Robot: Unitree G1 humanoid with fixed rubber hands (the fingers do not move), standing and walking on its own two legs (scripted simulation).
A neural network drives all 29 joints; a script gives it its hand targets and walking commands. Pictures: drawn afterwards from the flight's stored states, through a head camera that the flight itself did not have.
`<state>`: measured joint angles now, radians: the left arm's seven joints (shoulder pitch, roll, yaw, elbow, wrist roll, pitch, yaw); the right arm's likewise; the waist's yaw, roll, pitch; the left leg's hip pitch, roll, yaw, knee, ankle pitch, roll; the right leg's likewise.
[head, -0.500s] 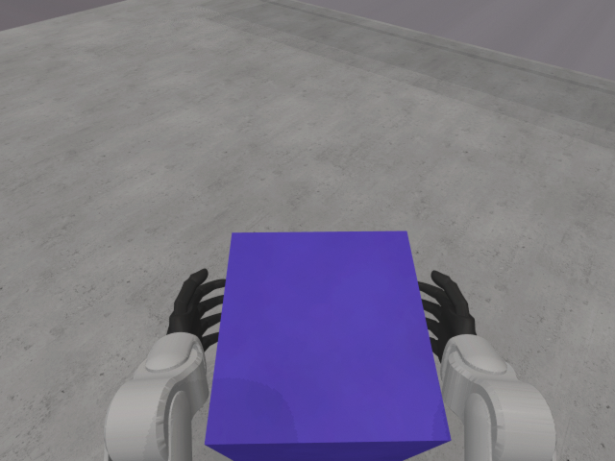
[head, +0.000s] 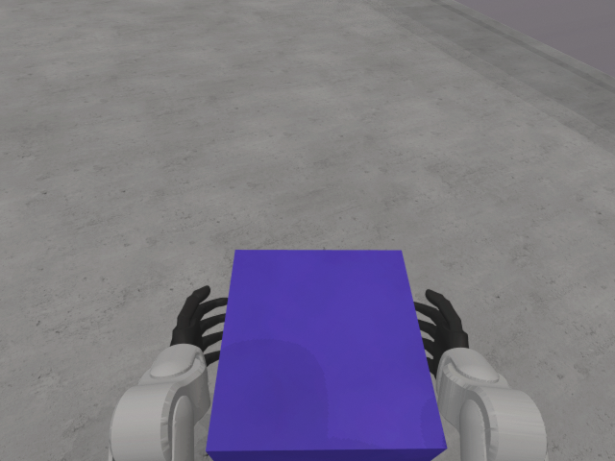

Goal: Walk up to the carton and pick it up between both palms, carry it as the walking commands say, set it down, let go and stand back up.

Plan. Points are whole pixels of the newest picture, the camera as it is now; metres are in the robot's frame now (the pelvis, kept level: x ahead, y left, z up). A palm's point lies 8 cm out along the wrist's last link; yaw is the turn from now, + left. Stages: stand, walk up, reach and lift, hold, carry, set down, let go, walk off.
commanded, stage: carry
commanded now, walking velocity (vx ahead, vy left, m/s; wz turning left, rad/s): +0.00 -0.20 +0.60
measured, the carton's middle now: (317, 376) +0.23 +0.01 +0.00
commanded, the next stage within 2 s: none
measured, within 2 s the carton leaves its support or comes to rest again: neither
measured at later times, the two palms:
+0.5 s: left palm (234, 402) +0.17 +0.09 +0.09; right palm (485, 329) +0.26 -0.18 +0.09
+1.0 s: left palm (280, 423) +0.15 +0.05 +0.09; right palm (490, 299) +0.30 -0.20 +0.09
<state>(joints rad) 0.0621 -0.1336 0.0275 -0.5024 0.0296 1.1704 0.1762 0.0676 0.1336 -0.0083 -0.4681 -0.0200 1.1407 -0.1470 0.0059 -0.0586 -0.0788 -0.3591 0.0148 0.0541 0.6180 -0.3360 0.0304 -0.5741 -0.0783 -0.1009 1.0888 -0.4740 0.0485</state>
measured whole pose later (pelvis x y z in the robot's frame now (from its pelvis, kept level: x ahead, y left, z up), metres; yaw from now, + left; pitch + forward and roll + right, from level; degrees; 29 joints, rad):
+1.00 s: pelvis +0.03 -0.20 +0.00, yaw +33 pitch +6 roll -1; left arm 0.05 -0.13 0.02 -0.58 0.01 1.12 0.17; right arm 0.05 0.13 0.00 -0.59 -0.03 1.14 -0.14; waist -0.02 0.02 -0.11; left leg -0.42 0.05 -0.09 0.62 -0.31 -0.07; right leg -0.44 -0.05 -0.07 0.60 -0.32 0.05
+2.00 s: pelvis +0.16 -0.33 +0.00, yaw +69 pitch +4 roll +1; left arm 0.06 -0.13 0.04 -0.54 0.01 1.10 0.15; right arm 0.03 0.13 0.01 -0.56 -0.04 1.16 -0.16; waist -0.01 0.03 -0.05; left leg -0.55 0.03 0.09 1.07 -0.48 -0.03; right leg -0.35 -0.11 -0.25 0.60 -0.31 -0.03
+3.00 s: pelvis +0.34 -0.35 -0.01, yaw +103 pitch +4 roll +1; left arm 0.03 -0.13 0.05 -0.50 0.03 1.15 0.16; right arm 0.00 0.13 0.00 -0.47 -0.04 1.15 -0.15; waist 0.01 -0.07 -0.07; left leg -0.34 -0.01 0.13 0.65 -0.37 0.05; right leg -0.38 -0.12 -0.31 0.77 -0.43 -0.03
